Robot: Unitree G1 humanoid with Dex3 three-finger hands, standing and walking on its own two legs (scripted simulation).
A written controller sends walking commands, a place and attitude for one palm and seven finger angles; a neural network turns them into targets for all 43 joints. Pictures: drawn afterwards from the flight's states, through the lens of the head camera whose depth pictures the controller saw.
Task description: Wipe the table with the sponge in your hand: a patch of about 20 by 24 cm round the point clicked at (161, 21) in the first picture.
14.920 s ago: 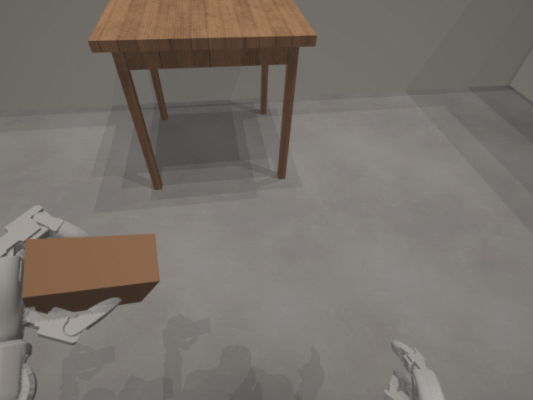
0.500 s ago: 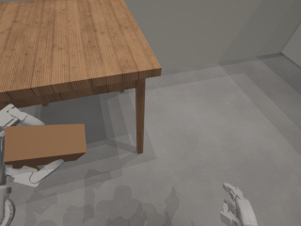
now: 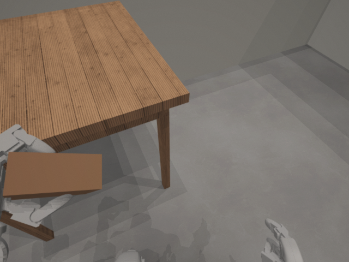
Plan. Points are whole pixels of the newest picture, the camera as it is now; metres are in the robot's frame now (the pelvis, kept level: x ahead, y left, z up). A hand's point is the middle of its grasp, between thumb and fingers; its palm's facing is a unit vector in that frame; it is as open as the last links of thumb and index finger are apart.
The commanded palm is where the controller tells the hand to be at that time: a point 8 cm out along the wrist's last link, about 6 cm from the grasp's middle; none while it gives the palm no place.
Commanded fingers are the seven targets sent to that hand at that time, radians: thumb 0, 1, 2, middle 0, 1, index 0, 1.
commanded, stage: shuffle to correct the standing spot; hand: left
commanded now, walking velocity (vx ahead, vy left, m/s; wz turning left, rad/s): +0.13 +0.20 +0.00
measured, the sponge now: (67, 176) +0.23 +0.19 +0.15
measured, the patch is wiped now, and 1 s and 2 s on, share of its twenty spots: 0.00 0.00 0.00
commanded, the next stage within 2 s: come to a stop and stand still in 1.22 s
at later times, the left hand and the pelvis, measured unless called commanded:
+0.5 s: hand out of the picture +0.28 +0.38 +0.17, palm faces +0.43 -0.77 -0.47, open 9.9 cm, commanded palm +0.22 +0.42 +0.18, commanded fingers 0.00 0.10 1.30 -1.20 -1.60 -1.20 -1.60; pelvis +0.07 +0.13 -0.01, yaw +1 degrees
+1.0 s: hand out of the picture +0.30 +0.52 +0.15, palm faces +0.46 -0.79 -0.40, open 9.9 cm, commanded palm +0.25 +0.55 +0.18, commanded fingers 0.00 0.10 1.30 -1.20 -1.60 -1.20 -1.60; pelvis +0.10 +0.26 -0.01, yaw +2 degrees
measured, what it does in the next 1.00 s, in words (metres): steps to the left: left foot, then right foot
